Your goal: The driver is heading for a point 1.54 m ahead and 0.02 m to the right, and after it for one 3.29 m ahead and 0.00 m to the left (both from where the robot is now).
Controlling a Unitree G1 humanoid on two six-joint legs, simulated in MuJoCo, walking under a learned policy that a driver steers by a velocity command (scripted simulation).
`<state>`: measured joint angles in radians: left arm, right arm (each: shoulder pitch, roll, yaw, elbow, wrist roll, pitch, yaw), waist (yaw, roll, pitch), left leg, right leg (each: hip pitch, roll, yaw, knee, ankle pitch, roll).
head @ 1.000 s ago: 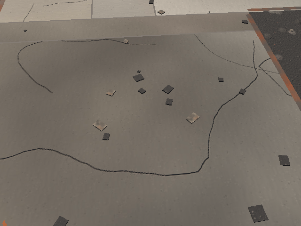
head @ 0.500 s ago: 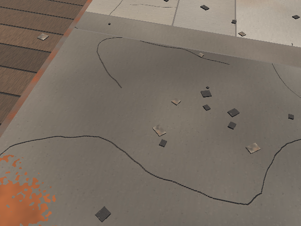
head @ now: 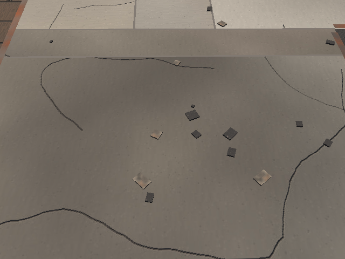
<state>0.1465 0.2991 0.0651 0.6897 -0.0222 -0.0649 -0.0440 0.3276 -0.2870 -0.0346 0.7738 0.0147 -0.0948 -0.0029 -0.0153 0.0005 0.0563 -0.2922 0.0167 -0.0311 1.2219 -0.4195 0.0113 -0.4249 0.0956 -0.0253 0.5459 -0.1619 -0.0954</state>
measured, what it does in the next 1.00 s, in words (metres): walks ahead: left foot, then right foot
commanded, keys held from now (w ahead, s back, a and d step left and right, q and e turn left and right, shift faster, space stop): w+e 0.22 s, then w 0.54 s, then w+q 0.24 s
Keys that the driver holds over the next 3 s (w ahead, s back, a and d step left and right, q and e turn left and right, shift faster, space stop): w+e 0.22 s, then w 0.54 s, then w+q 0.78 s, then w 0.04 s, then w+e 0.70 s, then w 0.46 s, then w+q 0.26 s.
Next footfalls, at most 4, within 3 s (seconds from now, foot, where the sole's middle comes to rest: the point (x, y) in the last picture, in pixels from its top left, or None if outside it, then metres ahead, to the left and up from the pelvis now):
0.34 left None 0.40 0.14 -0.76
0.86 right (216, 211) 0.62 -0.16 -0.76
1.40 left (160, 147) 0.92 0.06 -0.76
1.92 right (192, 93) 1.26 -0.10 -0.76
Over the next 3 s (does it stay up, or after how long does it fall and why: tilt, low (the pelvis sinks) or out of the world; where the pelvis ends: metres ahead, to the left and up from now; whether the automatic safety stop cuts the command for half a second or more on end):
stays up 1.66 -0.09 0.01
